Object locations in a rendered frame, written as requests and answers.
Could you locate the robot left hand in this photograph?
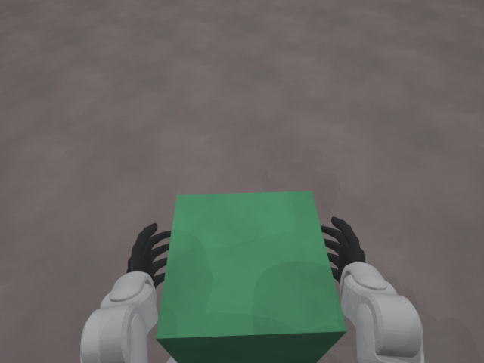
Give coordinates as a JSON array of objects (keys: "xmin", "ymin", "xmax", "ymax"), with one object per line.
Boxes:
[{"xmin": 126, "ymin": 223, "xmax": 172, "ymax": 288}]

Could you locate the robot right hand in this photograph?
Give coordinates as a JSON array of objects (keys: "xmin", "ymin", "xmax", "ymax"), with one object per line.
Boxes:
[{"xmin": 321, "ymin": 216, "xmax": 366, "ymax": 284}]

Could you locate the robot right forearm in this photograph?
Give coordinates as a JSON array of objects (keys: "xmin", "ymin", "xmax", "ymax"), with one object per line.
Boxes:
[{"xmin": 340, "ymin": 262, "xmax": 425, "ymax": 363}]

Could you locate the robot left forearm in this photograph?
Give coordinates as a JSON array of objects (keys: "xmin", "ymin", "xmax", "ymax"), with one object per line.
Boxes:
[{"xmin": 80, "ymin": 271, "xmax": 158, "ymax": 363}]

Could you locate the carton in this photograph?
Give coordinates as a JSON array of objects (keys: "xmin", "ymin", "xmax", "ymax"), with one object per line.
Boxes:
[{"xmin": 156, "ymin": 191, "xmax": 347, "ymax": 363}]

